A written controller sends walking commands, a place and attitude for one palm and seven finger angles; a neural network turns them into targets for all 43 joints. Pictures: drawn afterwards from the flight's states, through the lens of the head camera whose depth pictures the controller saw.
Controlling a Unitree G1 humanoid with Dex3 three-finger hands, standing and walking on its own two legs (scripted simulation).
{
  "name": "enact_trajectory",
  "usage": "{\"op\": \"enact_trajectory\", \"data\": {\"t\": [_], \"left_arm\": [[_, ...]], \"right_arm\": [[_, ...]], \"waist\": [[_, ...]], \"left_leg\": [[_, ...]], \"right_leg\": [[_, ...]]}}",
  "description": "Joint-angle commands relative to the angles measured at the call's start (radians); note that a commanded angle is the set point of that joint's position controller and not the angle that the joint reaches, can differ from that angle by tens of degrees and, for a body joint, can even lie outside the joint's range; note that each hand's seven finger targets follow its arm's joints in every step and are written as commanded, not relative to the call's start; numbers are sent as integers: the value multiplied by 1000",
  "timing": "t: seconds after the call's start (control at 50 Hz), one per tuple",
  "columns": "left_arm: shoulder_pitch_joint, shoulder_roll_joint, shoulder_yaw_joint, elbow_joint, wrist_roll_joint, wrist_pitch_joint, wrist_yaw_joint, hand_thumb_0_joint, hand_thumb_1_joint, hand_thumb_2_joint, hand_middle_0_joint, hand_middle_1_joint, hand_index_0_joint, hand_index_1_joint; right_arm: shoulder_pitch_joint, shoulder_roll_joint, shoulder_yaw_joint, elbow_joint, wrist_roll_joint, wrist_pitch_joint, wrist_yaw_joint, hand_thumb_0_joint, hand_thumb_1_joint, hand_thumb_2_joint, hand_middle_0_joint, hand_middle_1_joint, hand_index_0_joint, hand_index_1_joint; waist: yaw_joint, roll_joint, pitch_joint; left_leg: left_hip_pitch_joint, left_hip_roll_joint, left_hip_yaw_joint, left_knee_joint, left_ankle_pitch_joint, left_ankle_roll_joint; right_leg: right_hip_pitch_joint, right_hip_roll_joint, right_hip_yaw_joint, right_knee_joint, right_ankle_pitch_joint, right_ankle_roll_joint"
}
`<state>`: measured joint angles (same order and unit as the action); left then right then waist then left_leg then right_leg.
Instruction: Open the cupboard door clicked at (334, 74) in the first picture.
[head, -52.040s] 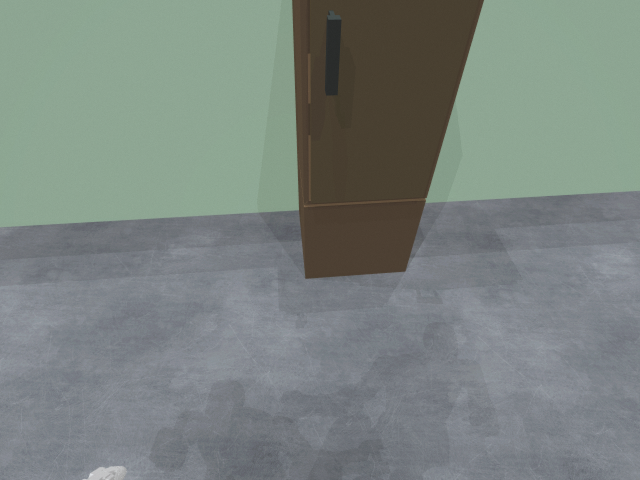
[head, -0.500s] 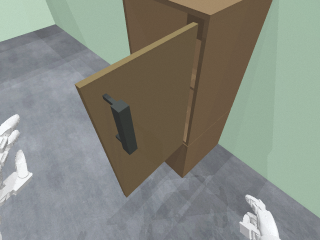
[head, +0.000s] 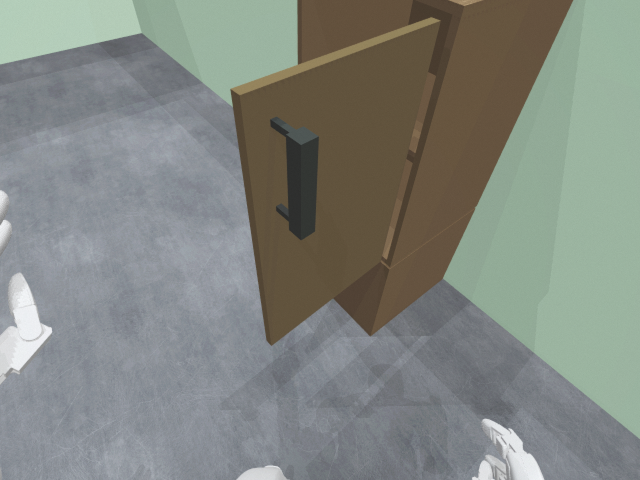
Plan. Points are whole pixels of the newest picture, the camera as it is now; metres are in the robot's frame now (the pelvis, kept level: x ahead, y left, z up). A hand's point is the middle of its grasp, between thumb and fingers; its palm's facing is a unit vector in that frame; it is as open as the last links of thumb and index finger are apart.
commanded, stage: step back with the hand held close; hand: left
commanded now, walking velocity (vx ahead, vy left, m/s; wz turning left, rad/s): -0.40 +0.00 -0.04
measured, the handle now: (291, 180) +0.45 +0.09 +0.14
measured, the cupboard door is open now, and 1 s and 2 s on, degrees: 93 93 93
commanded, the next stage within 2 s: stop stepping back and stand still in 0.20 s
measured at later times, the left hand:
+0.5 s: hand (25, 424) +0.12 +0.23 +0.18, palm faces +0.29 -0.83 -0.47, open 7.4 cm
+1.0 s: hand out of the picture +0.08 +0.25 +0.18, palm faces +0.40 -0.81 -0.42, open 7.4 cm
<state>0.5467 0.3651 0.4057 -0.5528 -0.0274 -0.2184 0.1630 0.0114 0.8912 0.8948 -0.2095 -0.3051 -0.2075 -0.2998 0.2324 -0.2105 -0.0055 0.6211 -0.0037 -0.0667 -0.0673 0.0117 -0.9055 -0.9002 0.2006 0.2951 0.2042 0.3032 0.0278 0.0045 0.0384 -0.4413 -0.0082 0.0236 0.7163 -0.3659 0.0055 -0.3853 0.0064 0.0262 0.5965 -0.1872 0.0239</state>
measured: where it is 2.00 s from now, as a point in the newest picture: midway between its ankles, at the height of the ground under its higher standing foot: outside the picture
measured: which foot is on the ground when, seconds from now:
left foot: down 0.00-0.34, up 0.36-0.46, down 0.48-0.70, up 0.72-0.88, down 0.90-1.00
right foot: down 0.00-0.04, up 0.06-0.32, down 0.34-1.00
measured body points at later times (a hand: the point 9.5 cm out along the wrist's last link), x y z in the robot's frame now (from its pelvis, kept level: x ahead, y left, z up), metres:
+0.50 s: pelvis -0.10 -0.01 +0.01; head -0.10 +0.01 +0.46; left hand +0.10 +0.27 +0.21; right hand +0.03 -0.26 -0.07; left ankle -0.04 +0.08 -0.72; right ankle -0.19 -0.11 -0.72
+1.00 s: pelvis -0.15 +0.00 +0.01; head -0.15 +0.01 +0.46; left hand +0.05 +0.29 +0.20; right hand -0.03 -0.26 -0.08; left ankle -0.11 +0.11 -0.72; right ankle -0.19 -0.11 -0.72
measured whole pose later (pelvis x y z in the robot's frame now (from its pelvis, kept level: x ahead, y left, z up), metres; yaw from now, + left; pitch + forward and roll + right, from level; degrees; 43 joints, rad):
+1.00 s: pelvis -0.15 +0.00 +0.01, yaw -5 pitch -1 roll +1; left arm 0.51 0.39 0.42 -0.43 -0.03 -0.21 0.16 0.01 0.89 0.90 -0.21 -0.31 -0.21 -0.30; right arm 0.26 -0.21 -0.01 0.67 -0.01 -0.12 -0.09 0.01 -0.91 -0.90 0.20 0.29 0.20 0.30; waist 0.00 -0.03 -0.01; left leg -0.29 0.01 0.05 0.56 -0.25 0.01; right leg -0.20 -0.01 -0.02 0.59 -0.37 -0.01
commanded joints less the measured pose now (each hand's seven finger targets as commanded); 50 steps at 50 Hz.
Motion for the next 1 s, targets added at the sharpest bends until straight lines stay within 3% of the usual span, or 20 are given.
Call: {"op": "enact_trajectory", "data": {"t": [0.0, 0.02, 0.06, 0.1, 0.2, 0.26, 0.32, 0.34, 0.36, 0.42, 0.5, 0.54, 0.58, 0.62, 0.64, 0.68, 0.74, 0.82, 0.92, 0.98], "left_arm": [[-151, 222, 146, -204, -2, -63, 30, 0, 900, 900, -200, -300, -200, -300], [-124, 227, 182, -189, -1, -78, 30, 0, 900, 900, -200, -300, -200, -300], [-102, 241, 205, -176, -2, -84, 24, 0, 900, 900, -200, -300, -200, -300], [-78, 192, 156, -185, -15, -77, 25, 0, 900, 900, -200, -300, -200, -300], [-61, 178, 93, -238, -38, -59, 24, 0, 900, 900, -200, -300, -200, -300], [-55, 195, 101, -198, -52, -68, 9, 0, 900, 900, -200, -300, -200, -300], [-54, 307, 184, -176, -56, -91, 3, 0, 900, 900, -200, -300, -200, -300], [-100, 306, 176, -201, -54, -90, 3, 0, 900, 900, -200, -300, -200, -300], [-33, 280, 171, -149, -47, -61, 0, 0, 900, 900, -200, -300, -200, -300], [-16, 246, 173, -121, -41, -25, -1, 0, 900, 900, -200, -300, -200, -300], [-3, 229, 139, -102, -38, -23, 3, 0, 900, 900, -200, -300, -200, -300], [-8, 250, 145, -143, -37, -31, -1, 0, 900, 900, -200, -300, -200, -300], [4, 229, 141, -142, -26, -29, 5, 0, 900, 900, -200, -300, -200, -300], [37, 223, 140, -127, -19, -25, 6, 0, 900, 900, -200, -300, -200, -300], [43, 259, 166, -135, -17, -27, 5, 0, 900, 900, -200, -300, -200, -300], [29, 243, 151, -129, -19, -35, 9, 0, 900, 900, -200, -300, -200, -300], [-130, 233, 123, -105, -8, -62, 13, 0, 900, 900, -200, -300, -200, -300], [-149, 205, 93, -29, 6, -61, 26, 0, 900, 900, -200, -300, -200, -300], [-99, 229, 134, -117, -4, -72, 16, 0, 900, 900, -200, -300, -200, -300], [-93, 209, 121, -130, 0, -69, 10, 0, 900, 900, -200, -300, -200, -300]], "right_arm": [[-107, -156, -48, -182, 3, -69, -26, 0, -900, -900, 200, 300, 200, 300], [-112, -144, -49, -181, 5, -84, -26, 0, -900, -900, 200, 300, 200, 300], [-83, -119, -70, -171, -6, -99, -16, 0, -900, -900, 200, 300, 200, 300], [-105, -118, -73, -144, -6, -113, 9, 0, -900, -900, 200, 300, 200, 300], [-111, -109, -50, -127, -11, -124, 25, 0, -900, -900, 200, 300, 200, 300], [-94, -104, -46, -114, -18, -109, 27, 0, -900, -900, 200, 300, 200, 300], [-120, -89, -36, -126, -9, -71, 17, 0, -900, -900, 200, 300, 200, 300], [-126, -101, -40, -124, -7, -83, 12, 0, -900, -900, 200, 300, 200, 300], [-110, -100, -43, -135, 7, -78, 4, 0, -900, -900, 200, 300, 200, 300], [-118, -93, -14, -151, 17, -63, -15, 0, -900, -900, 200, 300, 200, 300], [-79, -130, -30, -151, 19, -92, -20, 0, -900, -900, 200, 300, 200, 300], [-100, -129, -29, -143, 3, -104, -17, 0, -900, -900, 200, 300, 200, 300], [-115, -126, -27, -152, 0, -101, -15, 0, -900, -900, 200, 300, 200, 300], [-111, -122, -36, -162, 3, -91, -13, 0, -900, -900, 200, 300, 200, 300], [-110, -123, -46, -168, -2, -83, -12, 0, -900, -900, 200, 300, 200, 300], [-94, -124, -61, -139, -6, -66, -9, 0, -900, -900, 200, 300, 200, 300], [-75, -127, -46, -109, -8, -86, -12, 0, -900, -900, 200, 300, 200, 300], [-82, -115, -43, -106, -7, -108, -37, 0, -900, -900, 200, 300, 200, 300], [-71, -126, -37, -118, 0, -116, -26, 0, -900, -900, 200, 300, 200, 300], [-80, -116, -31, -113, -9, -132, -17, 0, -900, -900, 200, 300, 200, 300]], "waist": [[-34, 177, -16], [-31, 322, -88], [-37, 235, -114], [-24, 135, -117], [-28, 278, -172], [-22, 248, -179], [-20, -99, -143], [-13, -117, -186], [-20, -203, -165], [-41, -81, -149], [-30, 148, -218], [-26, 220, -170], [-25, 212, -74], [-27, 151, -51], [-30, 53, -60], [-28, -183, -15], [-54, -40, -10], [-33, -52, -6], [-37, 172, -75], [-30, 180, -52]], "left_leg": [[-6, 188, -245, -406, -96, 75], [-189, 322, -389, -573, -341, 135], [-226, 385, -435, -615, -298, 186], [-28, 318, -295, -515, -110, 161], [139, 251, -193, -596, -75, 72], [188, 199, -118, -535, 53, -6], [326, 33, 32, -14, 99, -57], [255, -8, -9, 147, 27, -56], [99, -2, -60, 185, 14, -36], [108, 15, -13, -148, 191, -3], [402, 160, -200, -308, 637, 68], [261, 201, -302, -456, 276, 80], [11, 173, -261, -573, -177, 61], [-54, 88, -149, -488, -223, 15], [-20, 37, -95, -339, -156, -4], [-18, -11, -46, 151, 35, -18], [-40, 61, -64, 171, 15, -6], [207, 20, 56, -185, 72, 23], [266, 200, -245, -375, 195, 102], [174, 235, -236, -409, 200, 116]], "right_leg": [[-22, -8, 45, -13, -168, -13], [179, 62, -14, 267, -205, 5], [162, 84, 48, 637, -288, -4], [16, 65, 37, 587, -298, -7], [141, 83, -84, 145, -368, -31], [245, 64, -95, -242, -234, -61], [-58, -235, 167, -446, -17, -142], [-45, -301, 200, -387, 105, -193], [91, -265, 146, -272, 339, -180], [266, -180, 54, -142, 549, -96], [123, 3, -34, -50, 47, 0], [165, 19, -29, -26, -237, -13], [295, 22, -63, -99, -234, -35], [314, 9, -61, -213, -278, -57], [243, -52, 24, -303, -395, -88], [35, -313, 397, -480, -535, -225], [59, -294, 252, -386, -321, -194], [35, -194, 133, -319, -331, -143], [76, -4, -58, -16, -96, -22], [141, -4, -68, -2, -173, -15]]}}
